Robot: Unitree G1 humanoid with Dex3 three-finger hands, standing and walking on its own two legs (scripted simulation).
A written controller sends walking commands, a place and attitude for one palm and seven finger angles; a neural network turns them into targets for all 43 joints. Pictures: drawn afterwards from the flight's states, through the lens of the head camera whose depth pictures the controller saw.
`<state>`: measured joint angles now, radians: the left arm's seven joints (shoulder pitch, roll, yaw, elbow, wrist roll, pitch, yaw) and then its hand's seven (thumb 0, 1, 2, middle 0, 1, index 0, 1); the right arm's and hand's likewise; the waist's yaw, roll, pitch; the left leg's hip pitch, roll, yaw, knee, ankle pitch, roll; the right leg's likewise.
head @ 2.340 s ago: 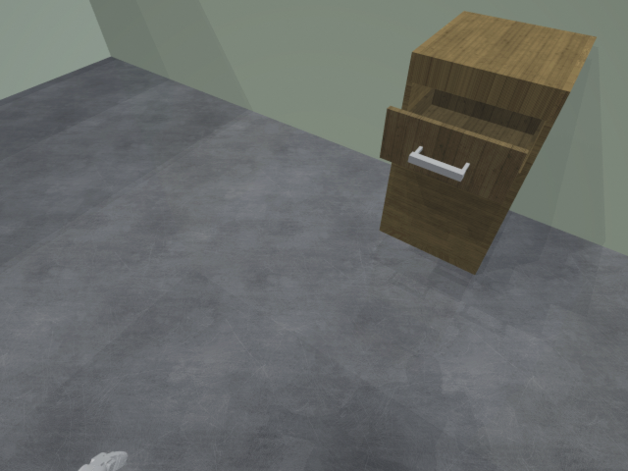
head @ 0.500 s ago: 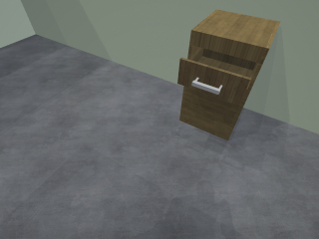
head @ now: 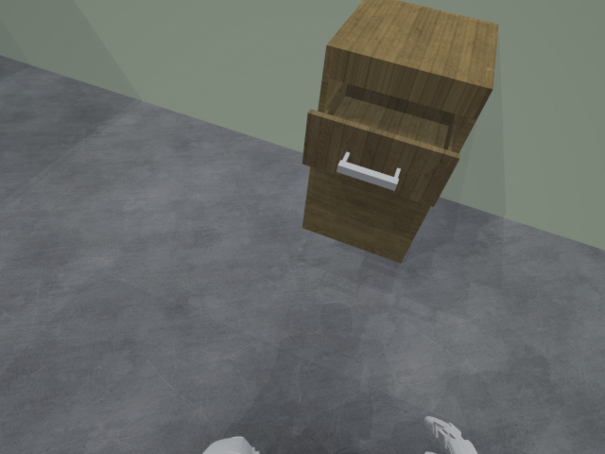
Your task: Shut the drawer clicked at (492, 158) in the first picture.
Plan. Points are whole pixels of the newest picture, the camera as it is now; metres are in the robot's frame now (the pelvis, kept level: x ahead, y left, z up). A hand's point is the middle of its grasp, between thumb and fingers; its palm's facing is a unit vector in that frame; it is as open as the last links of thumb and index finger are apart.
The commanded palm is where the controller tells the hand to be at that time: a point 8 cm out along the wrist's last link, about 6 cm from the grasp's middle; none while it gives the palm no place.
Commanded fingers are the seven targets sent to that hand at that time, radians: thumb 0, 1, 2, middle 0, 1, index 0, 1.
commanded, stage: turn to face it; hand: left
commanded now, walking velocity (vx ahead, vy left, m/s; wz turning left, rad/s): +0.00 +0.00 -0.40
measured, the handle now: (369, 169) +0.80 -0.10 -0.15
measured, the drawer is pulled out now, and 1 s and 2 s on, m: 0.18 0.18 0.18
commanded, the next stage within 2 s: take the last steps up to it in 0.32 s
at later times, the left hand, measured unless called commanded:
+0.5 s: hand (215, 403) +0.20 +0.15 -0.14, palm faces -0.20 -0.96 -0.20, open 7.3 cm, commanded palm none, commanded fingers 0.00 0.90 0.90 -0.20 -0.30 -0.20 -0.30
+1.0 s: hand (237, 367) +0.27 +0.13 -0.16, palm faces -0.32 -0.94 -0.11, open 7.4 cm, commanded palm none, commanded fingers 0.00 0.90 0.90 -0.20 -0.30 -0.20 -0.30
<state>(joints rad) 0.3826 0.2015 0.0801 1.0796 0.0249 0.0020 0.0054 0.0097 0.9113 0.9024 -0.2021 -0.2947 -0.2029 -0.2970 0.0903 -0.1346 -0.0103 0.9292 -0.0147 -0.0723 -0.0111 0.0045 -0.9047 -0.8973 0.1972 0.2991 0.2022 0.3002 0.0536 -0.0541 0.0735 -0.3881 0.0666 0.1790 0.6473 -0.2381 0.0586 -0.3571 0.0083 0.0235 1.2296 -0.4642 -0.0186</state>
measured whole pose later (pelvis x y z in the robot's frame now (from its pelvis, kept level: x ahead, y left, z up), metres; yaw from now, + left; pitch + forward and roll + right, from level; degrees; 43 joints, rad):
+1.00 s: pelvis +0.16 -0.02 +0.02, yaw -18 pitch +1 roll -1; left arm 0.20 0.20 0.07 1.05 0.03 0.03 -0.04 0.01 0.92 0.90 -0.20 -0.29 -0.20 -0.30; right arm 0.48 -0.09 -0.02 1.12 -0.03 -0.07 -0.03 0.01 -0.90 -0.90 0.20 0.30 0.20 0.30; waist -0.05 -0.04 0.06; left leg 0.02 0.11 0.20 0.32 -0.33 -0.04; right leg -0.58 -0.09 -0.08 0.86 -0.20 0.00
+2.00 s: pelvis +0.33 -0.19 +0.01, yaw -16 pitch -2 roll +2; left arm 0.26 0.16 0.04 1.05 0.03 0.02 0.04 0.00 0.91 0.90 -0.20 -0.29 -0.20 -0.30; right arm 0.15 -0.20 -0.07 1.05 -0.01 0.07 -0.01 0.00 -0.91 -0.90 0.20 0.30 0.20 0.30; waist 0.02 0.03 0.05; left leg -0.34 0.04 0.08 0.72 -0.41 -0.02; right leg -0.26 -0.05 -0.07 0.60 -0.31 -0.03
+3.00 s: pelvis +0.30 -0.13 +0.02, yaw -16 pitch -1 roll +0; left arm 0.29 0.12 -0.01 1.14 0.02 -0.03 0.04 0.01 0.92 0.90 -0.20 -0.29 -0.20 -0.30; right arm 0.30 -0.13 0.01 1.10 -0.01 0.00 -0.02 0.01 -0.91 -0.90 0.20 0.30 0.20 0.30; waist -0.01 0.02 0.03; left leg -0.18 0.02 0.04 0.49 -0.29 0.00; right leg -0.22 -0.03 -0.04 0.46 -0.22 0.01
